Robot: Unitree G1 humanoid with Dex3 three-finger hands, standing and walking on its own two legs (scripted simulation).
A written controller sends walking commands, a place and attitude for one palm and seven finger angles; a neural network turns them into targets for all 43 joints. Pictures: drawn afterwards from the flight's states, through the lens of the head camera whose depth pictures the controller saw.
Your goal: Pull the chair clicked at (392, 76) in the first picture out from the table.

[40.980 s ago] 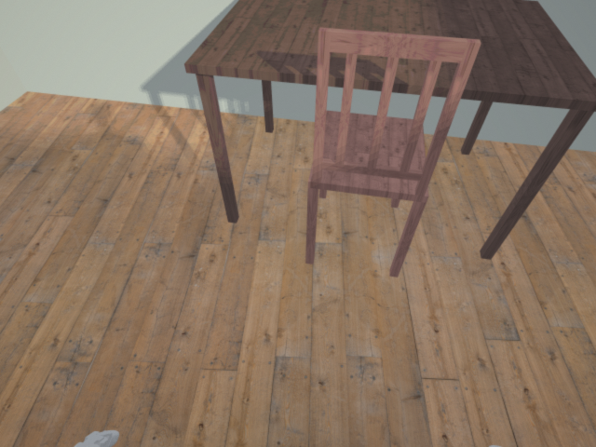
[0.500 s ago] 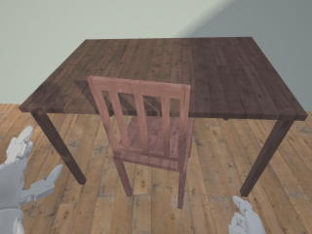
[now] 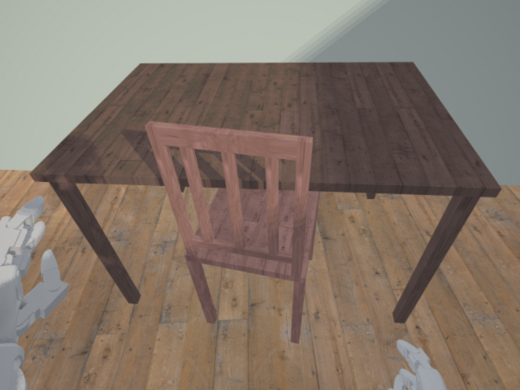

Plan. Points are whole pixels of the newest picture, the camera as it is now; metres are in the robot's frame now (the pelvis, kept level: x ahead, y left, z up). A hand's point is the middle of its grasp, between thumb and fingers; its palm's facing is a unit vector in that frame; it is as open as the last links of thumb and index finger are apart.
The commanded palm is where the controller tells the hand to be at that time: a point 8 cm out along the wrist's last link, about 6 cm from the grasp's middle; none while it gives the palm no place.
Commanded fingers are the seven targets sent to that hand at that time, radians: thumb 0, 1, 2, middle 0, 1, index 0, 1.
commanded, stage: step back with the hand held close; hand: left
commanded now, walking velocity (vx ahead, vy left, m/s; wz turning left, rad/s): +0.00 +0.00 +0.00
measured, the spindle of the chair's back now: (235, 204) +0.55 +0.14 -0.07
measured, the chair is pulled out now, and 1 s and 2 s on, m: -0.07 -0.07 -0.07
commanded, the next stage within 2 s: stop stepping back and stand still in 1.76 s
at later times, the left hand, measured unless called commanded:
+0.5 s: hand (48, 310) +0.16 +0.26 +0.15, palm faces +0.35 -0.78 -0.52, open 7.4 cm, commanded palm +0.11 +0.31 +0.17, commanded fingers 0.00 0.90 0.90 -0.20 -0.30 -0.20 -0.30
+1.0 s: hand (9, 350) +0.11 +0.27 +0.16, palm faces +0.42 -0.76 -0.50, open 7.5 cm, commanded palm +0.04 +0.31 +0.17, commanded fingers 0.00 0.90 0.90 -0.20 -0.30 -0.20 -0.30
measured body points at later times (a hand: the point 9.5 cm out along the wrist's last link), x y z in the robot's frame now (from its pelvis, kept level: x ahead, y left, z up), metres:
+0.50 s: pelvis -0.03 +0.01 +0.00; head -0.02 +0.00 +0.45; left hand +0.13 +0.30 +0.18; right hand +0.13 -0.24 -0.09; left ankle -0.02 +0.10 -0.74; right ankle -0.02 -0.12 -0.74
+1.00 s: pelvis -0.09 +0.01 -0.01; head -0.07 +0.03 +0.44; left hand +0.08 +0.31 +0.18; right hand +0.07 -0.24 -0.09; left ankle -0.02 +0.10 -0.74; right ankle -0.05 -0.11 -0.74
